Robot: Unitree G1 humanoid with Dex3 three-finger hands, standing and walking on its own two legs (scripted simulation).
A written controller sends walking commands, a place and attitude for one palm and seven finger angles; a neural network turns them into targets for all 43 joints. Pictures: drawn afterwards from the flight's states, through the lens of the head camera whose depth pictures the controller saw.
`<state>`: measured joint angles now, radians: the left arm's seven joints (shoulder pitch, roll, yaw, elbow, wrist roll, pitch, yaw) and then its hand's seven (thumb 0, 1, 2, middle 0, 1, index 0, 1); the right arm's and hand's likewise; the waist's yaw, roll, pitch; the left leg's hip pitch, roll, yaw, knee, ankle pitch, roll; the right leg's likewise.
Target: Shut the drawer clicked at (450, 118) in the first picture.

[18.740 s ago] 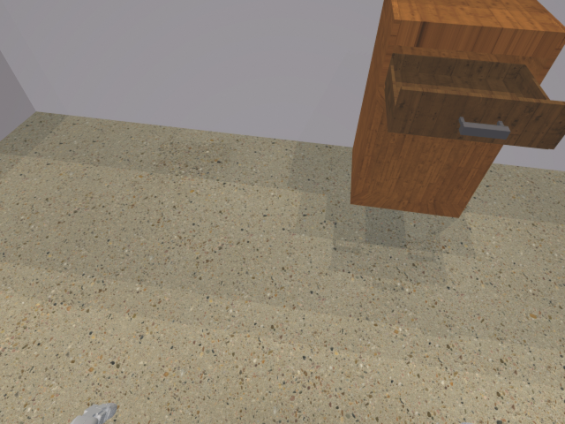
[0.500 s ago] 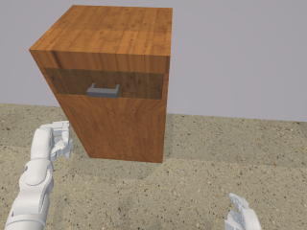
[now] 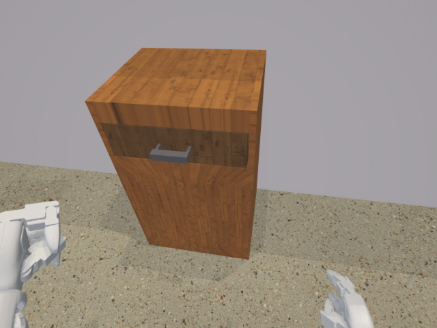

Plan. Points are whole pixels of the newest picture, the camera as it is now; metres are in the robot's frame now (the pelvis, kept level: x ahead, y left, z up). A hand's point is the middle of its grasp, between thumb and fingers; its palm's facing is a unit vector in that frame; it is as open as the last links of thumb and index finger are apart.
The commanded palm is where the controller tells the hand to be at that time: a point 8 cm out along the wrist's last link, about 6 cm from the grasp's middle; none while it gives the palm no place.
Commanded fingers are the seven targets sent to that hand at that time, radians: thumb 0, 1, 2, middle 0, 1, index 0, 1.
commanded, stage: draw the hand back to the body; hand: left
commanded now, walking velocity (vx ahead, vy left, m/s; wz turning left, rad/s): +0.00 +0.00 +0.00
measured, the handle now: (171, 151) +0.64 +0.25 -0.07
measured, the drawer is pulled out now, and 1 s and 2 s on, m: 0.00 0.00 0.00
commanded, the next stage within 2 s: step back with the hand held close in 0.16 s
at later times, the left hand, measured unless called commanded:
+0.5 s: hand (64, 242) +0.18 +0.24 +0.16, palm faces +0.33 -0.81 -0.49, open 3.3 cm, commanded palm +0.11 +0.29 +0.18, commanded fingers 0.00 0.90 0.90 -1.40 -1.60 -1.40 -1.60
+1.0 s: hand (6, 312) +0.09 +0.26 +0.15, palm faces +0.36 -0.80 -0.47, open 3.3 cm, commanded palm +0.03 +0.31 +0.18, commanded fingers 0.00 0.90 0.90 -1.40 -1.60 -1.40 -1.60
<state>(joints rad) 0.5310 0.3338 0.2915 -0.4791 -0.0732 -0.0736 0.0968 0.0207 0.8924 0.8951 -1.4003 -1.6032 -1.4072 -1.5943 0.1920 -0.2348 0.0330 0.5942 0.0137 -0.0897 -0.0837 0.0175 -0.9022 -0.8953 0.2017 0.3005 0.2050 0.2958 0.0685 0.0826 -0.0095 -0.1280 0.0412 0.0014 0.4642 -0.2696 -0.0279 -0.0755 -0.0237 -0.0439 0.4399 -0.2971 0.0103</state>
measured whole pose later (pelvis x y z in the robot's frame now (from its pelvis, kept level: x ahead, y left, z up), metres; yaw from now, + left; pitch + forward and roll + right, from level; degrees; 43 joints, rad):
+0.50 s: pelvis -0.02 +0.01 +0.00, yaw +0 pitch +0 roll -1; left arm 0.58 0.35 0.34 -0.49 -0.05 -0.16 0.09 0.02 0.89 0.89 -1.40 -1.60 -1.41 -1.59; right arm 0.17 -0.24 0.00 0.57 0.00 -0.01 -0.08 0.02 -0.90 -0.90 0.20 0.30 0.21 0.30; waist 0.00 0.07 0.04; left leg -0.21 0.04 0.00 0.44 -0.22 -0.02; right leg -0.15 -0.03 -0.05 0.41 -0.24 0.02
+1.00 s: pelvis -0.09 +0.02 -0.01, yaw +2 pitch +0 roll -2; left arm 0.63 0.38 0.35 -0.55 -0.03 -0.24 0.13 0.02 0.89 0.89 -1.40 -1.60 -1.41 -1.59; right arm 0.18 -0.21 0.00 0.53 0.01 -0.02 -0.09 0.02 -0.90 -0.89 0.20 0.30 0.21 0.30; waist 0.00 0.03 0.04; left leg -0.37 0.02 -0.03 0.51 -0.13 0.01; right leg -0.29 -0.02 -0.05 0.45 -0.16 0.03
